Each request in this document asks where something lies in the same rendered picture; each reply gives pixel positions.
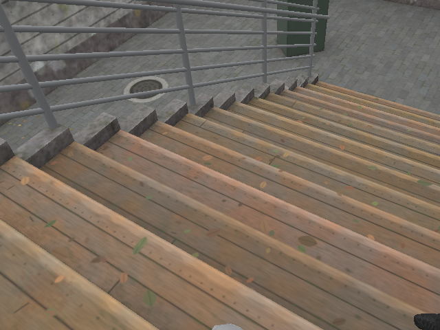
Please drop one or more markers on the right robot hand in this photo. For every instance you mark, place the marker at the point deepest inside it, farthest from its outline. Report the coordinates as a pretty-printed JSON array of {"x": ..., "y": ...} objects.
[{"x": 427, "y": 321}]

